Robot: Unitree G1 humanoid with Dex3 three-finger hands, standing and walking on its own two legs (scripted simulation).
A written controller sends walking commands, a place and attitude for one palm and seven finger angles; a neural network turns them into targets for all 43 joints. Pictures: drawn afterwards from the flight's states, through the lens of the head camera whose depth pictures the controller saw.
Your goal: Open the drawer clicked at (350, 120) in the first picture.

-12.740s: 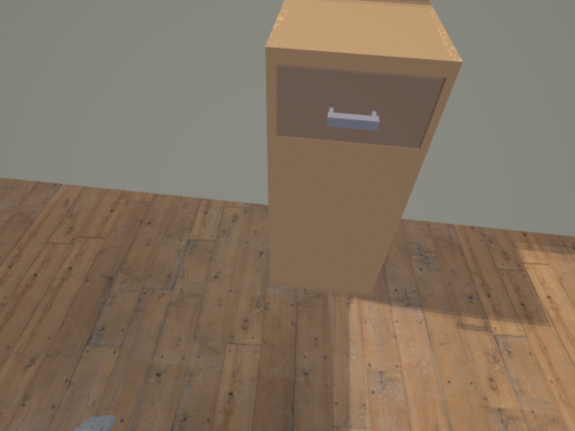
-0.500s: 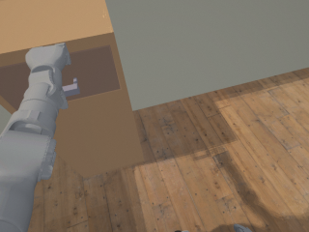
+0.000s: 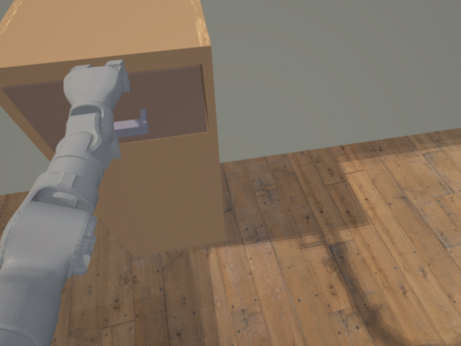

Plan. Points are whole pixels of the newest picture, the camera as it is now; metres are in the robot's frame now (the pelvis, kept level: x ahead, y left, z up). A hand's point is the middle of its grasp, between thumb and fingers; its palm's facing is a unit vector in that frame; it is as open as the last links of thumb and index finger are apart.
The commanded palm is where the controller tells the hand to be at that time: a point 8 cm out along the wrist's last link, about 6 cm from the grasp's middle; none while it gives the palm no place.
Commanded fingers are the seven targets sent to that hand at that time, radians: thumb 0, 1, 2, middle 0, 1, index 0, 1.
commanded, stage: re-aim the fingers above the handle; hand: left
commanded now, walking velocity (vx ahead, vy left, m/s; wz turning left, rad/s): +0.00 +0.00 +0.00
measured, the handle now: (119, 122) +0.55 +0.21 +0.06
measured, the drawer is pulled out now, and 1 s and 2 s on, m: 0.00 0.00 0.00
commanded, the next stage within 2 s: lower the fingers behind the handle in 1.92 s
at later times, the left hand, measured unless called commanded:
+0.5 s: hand (101, 118) +0.50 +0.22 +0.11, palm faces +0.08 +0.01 -1.00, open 13.8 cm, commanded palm +0.48 +0.22 +0.17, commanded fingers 0.00 -0.50 0.30 -0.30 -1.20 -0.30 -1.20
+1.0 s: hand (98, 129) +0.47 +0.22 +0.11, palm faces +0.06 +0.01 -1.00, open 13.8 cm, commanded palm +0.43 +0.21 +0.17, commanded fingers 0.00 -0.50 0.30 -0.30 -1.20 -0.30 -1.20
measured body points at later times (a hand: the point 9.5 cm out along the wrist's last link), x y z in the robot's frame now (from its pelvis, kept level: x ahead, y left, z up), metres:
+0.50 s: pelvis +0.00 +0.00 +0.00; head +0.08 -0.01 +0.44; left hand +0.49 +0.21 +0.17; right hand +0.03 -0.29 -0.13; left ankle -0.04 +0.10 -0.73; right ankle +0.02 -0.11 -0.73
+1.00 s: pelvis +0.02 -0.01 +0.01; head +0.07 -0.03 +0.45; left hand +0.46 +0.21 +0.17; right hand +0.10 -0.27 -0.13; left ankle -0.04 +0.10 -0.73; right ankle +0.02 -0.11 -0.73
